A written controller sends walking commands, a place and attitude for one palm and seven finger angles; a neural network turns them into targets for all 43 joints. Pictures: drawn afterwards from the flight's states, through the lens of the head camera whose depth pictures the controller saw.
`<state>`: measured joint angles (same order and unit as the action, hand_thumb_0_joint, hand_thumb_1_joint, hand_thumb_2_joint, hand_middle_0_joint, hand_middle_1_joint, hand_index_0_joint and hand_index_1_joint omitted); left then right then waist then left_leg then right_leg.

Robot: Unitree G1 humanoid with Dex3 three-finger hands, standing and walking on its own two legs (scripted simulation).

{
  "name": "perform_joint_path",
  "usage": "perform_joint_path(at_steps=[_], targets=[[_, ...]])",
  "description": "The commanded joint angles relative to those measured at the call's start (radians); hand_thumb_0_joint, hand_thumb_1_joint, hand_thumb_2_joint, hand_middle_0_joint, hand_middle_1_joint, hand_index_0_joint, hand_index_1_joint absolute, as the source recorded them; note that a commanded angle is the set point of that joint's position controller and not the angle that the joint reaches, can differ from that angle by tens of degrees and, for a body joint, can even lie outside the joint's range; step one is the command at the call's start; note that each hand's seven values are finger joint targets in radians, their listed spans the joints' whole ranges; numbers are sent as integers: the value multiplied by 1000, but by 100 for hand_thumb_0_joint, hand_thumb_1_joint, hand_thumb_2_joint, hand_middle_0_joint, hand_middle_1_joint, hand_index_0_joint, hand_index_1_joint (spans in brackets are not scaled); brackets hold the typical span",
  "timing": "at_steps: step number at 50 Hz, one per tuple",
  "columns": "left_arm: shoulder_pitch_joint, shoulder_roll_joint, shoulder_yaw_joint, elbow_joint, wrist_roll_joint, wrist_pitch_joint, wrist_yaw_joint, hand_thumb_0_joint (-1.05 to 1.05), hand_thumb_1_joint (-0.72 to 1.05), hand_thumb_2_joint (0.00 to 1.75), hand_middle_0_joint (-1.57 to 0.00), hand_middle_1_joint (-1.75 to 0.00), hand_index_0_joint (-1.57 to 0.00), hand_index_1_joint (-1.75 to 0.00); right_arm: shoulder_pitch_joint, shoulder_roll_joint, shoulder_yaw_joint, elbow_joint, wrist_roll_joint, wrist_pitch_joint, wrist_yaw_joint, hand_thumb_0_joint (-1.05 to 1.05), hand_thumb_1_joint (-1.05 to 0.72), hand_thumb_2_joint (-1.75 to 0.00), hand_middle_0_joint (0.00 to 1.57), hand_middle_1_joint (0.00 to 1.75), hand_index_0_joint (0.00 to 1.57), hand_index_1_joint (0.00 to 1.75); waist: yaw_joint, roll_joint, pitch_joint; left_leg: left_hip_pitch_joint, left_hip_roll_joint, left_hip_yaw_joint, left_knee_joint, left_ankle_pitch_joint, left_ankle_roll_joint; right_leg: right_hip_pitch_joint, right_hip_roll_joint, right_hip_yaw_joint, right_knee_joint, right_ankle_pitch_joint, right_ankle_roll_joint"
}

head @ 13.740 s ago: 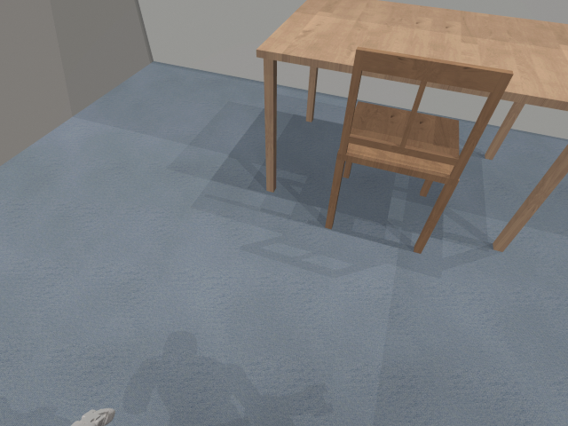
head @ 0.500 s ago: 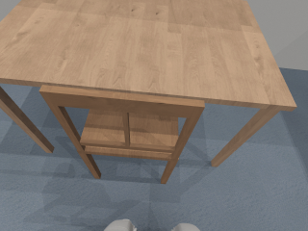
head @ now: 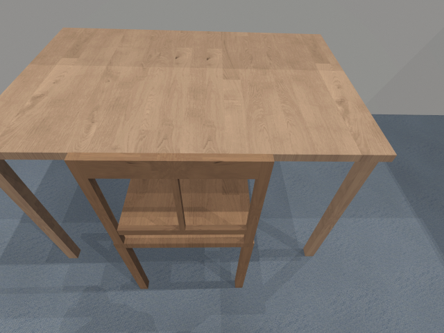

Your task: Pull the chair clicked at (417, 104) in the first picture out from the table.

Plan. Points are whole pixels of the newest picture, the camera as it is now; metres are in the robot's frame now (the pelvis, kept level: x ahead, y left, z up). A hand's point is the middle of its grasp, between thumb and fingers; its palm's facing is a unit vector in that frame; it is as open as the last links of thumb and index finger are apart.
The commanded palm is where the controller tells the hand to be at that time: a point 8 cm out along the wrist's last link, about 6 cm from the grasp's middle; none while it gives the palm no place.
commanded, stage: look again from close up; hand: left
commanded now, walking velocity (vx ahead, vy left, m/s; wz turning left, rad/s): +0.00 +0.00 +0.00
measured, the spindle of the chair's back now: (179, 204) +0.45 +0.13 -0.12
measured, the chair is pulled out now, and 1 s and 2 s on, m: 0.00 0.00 0.00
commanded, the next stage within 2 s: shuffle to correct the standing spot in 1.10 s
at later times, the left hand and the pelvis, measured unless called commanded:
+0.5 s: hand out of the picture -0.02 +0.18 -0.18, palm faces +0.06 -0.98 -0.19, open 7.4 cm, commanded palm none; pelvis +0.01 +0.01 -0.01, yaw +2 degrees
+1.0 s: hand out of the picture -0.02 +0.17 -0.18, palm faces +0.05 -0.99 -0.16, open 7.4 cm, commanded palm none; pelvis +0.02 +0.01 +0.00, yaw +2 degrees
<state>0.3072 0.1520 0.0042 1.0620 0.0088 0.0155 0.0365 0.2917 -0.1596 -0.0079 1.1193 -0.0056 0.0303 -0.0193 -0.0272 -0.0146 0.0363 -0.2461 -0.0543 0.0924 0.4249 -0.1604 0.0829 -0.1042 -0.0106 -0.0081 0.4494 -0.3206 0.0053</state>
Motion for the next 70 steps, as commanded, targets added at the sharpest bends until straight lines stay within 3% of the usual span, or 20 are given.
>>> perform_joint_path(at_steps=[1, 4, 5, 6, 7, 8, 9, 11, 15, 17, 21, 29, 38, 43, 48, 56, 60, 64, 67, 70], targets=[[90, 87, 18, -10, 0, -21, 7, 0, 90, 90, -20, -30, -20, -30, 17, -89, -9, -18, -3, -28, -4, 0, -90, -90, 20, 30, 20, 30, 29, 56, 60, 42, 148, -228, -175, -112, -42, -124, -75, 74, -100, 35, -38], [118, 77, 15, 8, 1, -20, 6, 0, 90, 90, -20, -30, -20, -30, 32, -86, -12, -6, -2, -28, -6, 0, -90, -90, 20, 30, 20, 30, 32, 56, 55, 39, 151, -239, -202, -163, -40, -115, -67, 61, -99, 26, -34], [115, 98, -5, 9, 29, -56, 39, 0, 90, 90, -20, -30, -20, -30, -33, -114, 2, -90, -4, -55, 1, 0, -90, -90, 20, 30, 20, 30, 41, 4, 100, -29, 145, -184, 34, 123, -53, -127, -90, 53, -108, 192, -43], [83, 122, 4, -25, 12, -54, 32, 0, 90, 90, -20, -30, -20, -30, 29, -84, 0, -100, -5, -48, 10, 0, -90, -90, 20, 30, 20, 30, -3, -18, 35, 3, 123, -170, 34, -114, -54, -166, -114, 76, -128, -62, -70], [56, 117, 5, -39, 12, -51, 24, 0, 90, 90, -20, -30, -20, -30, 41, -85, -8, -88, -10, -41, 11, 0, -90, -90, 20, 30, 20, 30, -12, 48, 45, -24, 109, -182, 17, -176, -49, -188, -107, 84, -110, -156, -82], [65, 124, 9, -47, 11, -58, 19, 0, 90, 90, -20, -30, -20, -30, 73, -88, -4, -89, -15, -47, 12, 0, -90, -90, 20, 30, 20, 30, -6, 76, -19, -19, 109, -203, 23, -101, -45, -128, -99, 67, -81, -63, -92], [85, 107, 6, -43, 7, -59, 19, 0, 90, 90, -20, -30, -20, -30, 74, -85, -2, -101, -14, -50, 8, 0, -90, -90, 20, 30, 20, 30, -4, 101, -50, -6, 114, -214, 22, -96, -38, -119, -93, 68, -60, -52, -96], [101, 84, 2, -33, 5, -56, 19, 0, 90, 90, -20, -30, -20, -30, 72, -85, 1, -108, -11, -54, 3, 0, -90, -90, 20, 30, 20, 30, 4, 81, -59, -9, 127, -241, 5, -55, -21, -106, -69, 46, -23, -17, -88], [129, 59, -4, -20, 10, -44, 19, 0, 90, 90, -20, -30, -20, -30, 57, -90, 2, -116, -7, -59, -3, 0, -90, -90, 20, 30, 20, 30, 26, 31, 30, -64, 148, -287, -60, -83, -1, -119, -47, 23, -9, -23, -68], [135, 58, -6, -17, 10, -43, 18, 0, 90, 90, -20, -30, -20, -30, 54, -93, 2, -115, -5, -58, -2, 0, -90, -90, 20, 30, 20, 30, 26, -20, 56, -66, 141, -277, -67, -100, -2, -128, -54, 31, -25, -21, -65], [146, 67, -5, -21, 12, -40, 18, 0, 90, 90, -20, -30, -20, -30, 46, -99, 0, -102, -4, -59, -1, 0, -90, -90, 20, 30, 20, 30, 28, -44, 73, -39, 138, -267, -86, -102, -3, -148, -65, 38, -41, -19, -59], [173, 84, -5, -22, 14, -39, 16, 0, 90, 90, -20, -30, -20, -30, 16, -109, 2, -95, 1, -68, -2, 0, -90, -90, 20, 30, 20, 30, 34, 45, 16, 40, 140, -256, -100, -35, -9, -120, -74, 31, -58, 28, -45], [174, 86, -10, -12, 12, -42, 13, 0, 90, 90, -20, -30, -20, -30, 8, -99, 5, -70, 8, -71, -5, 0, -90, -90, 20, 30, 20, 30, 32, -5, 35, 76, 134, -222, -77, 56, -9, -115, -90, 33, -97, 93, -38], [178, 84, -12, -6, 10, -41, 13, 0, 90, 90, -20, -30, -20, -30, 9, -96, 6, -57, 7, -72, -6, 0, -90, -90, 20, 30, 20, 30, 33, 13, 35, 81, 135, -218, -82, 68, -10, -106, -92, 34, -103, 98, -38], [175, 86, -13, -4, 8, -41, 12, 0, 90, 90, -20, -30, -20, -30, 14, -94, 7, -44, 8, -74, -8, 0, -90, -90, 20, 30, 20, 30, 35, -19, 34, 85, 135, -218, -77, 101, -8, -94, -95, 32, -104, 114, -36], [168, 84, -12, 0, 6, -36, 13, 0, 90, 90, -20, -30, -20, -30, 26, -92, 7, -28, 5, -74, -10, 0, -90, -90, 20, 30, 20, 30, 34, 13, 35, 93, 138, -227, -94, 98, -11, -89, -96, 28, -104, 95, -36], [165, 85, -10, -5, 6, -38, 13, 0, 90, 90, -20, -30, -20, -30, 34, -88, 8, -21, 6, -77, -11, 0, -90, -90, 20, 30, 20, 30, 36, -7, 25, 98, 138, -226, -88, 134, -9, -76, -98, 29, -105, 117, -36], [167, 73, -13, -4, 2, -29, 12, 0, 90, 90, -20, -30, -20, -30, 30, -87, 2, -15, 8, -77, -17, 0, -90, -90, 20, 30, 20, 30, 32, -10, 40, 111, 166, -242, -99, 163, -5, -96, -81, 12, -105, 96, -21], [170, 73, -9, -8, 3, -18, 12, 0, 90, 90, -20, -30, -20, -30, 36, -99, -6, -13, 6, -72, -23, 0, -90, -90, 20, 30, 20, 30, 26, 29, 13, 136, 200, -272, -113, 200, -2, -106, -66, -5, -81, 73, -15], [171, 77, 0, -18, 8, -1, 6, 0, 90, 90, -20, -30, -20, -30, 35, -119, -21, -10, 3, -64, -29, 0, -90, -90, 20, 30, 20, 30, 27, 56, 28, 115, 240, -311, -142, 132, 12, -141, -50, -21, -44, 17, -15]])
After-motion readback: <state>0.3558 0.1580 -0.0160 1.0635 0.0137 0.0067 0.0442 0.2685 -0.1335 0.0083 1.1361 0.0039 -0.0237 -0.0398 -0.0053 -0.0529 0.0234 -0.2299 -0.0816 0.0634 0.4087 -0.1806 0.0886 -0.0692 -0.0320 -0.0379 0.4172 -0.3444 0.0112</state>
